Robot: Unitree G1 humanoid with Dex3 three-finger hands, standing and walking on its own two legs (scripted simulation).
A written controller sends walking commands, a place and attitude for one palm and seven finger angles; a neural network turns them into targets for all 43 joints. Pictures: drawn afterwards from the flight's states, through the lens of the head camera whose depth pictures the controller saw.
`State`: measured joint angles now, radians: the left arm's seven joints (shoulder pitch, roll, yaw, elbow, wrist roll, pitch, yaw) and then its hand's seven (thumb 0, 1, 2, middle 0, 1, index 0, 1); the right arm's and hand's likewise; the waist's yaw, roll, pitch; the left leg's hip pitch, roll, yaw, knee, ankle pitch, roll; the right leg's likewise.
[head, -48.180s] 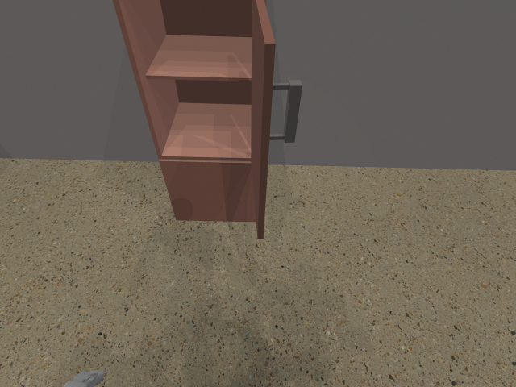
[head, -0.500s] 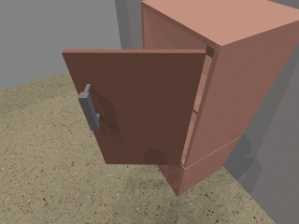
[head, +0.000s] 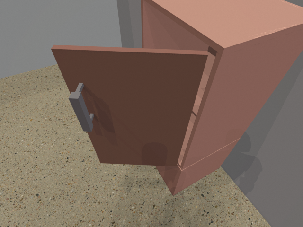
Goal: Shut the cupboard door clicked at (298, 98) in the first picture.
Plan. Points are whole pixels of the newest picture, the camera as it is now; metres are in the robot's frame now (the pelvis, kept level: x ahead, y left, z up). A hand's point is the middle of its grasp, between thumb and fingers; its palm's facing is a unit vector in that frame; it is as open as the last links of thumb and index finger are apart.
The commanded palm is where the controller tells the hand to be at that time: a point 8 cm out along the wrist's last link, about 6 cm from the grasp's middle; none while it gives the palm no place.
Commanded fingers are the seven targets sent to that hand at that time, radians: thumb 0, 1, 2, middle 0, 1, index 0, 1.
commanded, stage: come to a stop and stand still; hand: left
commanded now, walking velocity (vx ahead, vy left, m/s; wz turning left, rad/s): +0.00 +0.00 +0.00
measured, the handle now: (84, 108) +0.41 +0.23 +0.08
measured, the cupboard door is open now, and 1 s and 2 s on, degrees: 59 59 59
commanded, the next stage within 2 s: look again from close up in 0.30 s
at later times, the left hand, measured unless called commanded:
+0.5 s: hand out of the picture +0.00 +0.16 -0.18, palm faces +0.03 -0.98 -0.17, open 7.4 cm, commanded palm none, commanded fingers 0.00 0.90 0.90 -0.20 -0.30 -0.20 -0.30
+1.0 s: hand out of the picture -0.01 +0.15 -0.18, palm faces +0.04 -0.98 -0.17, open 7.4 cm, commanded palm none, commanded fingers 0.00 0.90 0.90 -0.20 -0.30 -0.20 -0.30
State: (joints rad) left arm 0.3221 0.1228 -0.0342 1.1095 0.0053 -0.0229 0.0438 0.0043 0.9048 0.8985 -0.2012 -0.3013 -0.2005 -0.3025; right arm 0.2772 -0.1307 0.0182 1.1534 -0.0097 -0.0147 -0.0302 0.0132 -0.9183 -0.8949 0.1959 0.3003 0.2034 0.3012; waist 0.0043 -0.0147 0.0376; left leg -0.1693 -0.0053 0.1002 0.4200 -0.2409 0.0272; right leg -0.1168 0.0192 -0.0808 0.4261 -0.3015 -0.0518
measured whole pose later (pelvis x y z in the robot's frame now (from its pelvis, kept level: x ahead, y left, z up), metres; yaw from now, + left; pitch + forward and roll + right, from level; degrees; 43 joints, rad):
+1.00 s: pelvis +0.02 +0.00 +0.00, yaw +0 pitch -1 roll +1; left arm 0.33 0.12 -0.02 1.11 0.01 -0.02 0.05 0.00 0.90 0.90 -0.20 -0.30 -0.20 -0.30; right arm 0.28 -0.12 0.02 1.16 -0.01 -0.02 -0.04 0.01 -0.92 -0.89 0.20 0.30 0.20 0.30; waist 0.01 -0.02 0.04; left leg -0.12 -0.01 0.09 0.38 -0.24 0.02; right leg -0.07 0.01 -0.08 0.39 -0.31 -0.05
